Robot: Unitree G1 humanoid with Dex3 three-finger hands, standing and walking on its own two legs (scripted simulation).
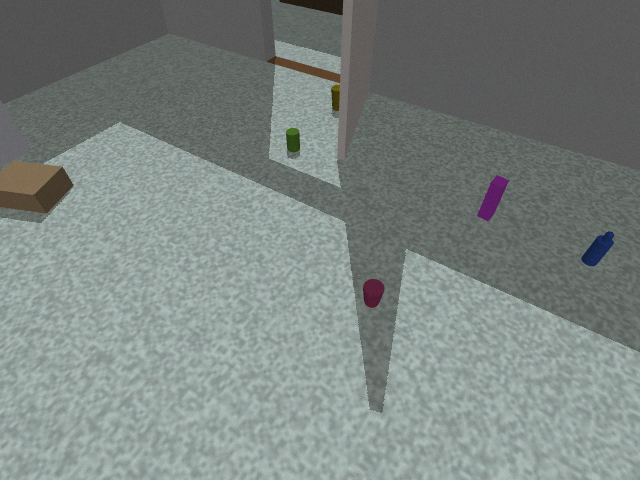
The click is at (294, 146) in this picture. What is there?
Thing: squat round
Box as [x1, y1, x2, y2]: [286, 128, 299, 151]
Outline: 290,128 286,130 287,149 290,151 296,151 299,149 298,130 295,128
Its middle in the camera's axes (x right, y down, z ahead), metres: -0.13 -0.53 +2.12
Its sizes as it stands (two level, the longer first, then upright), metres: 0.071 0.071 0.107
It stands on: the floor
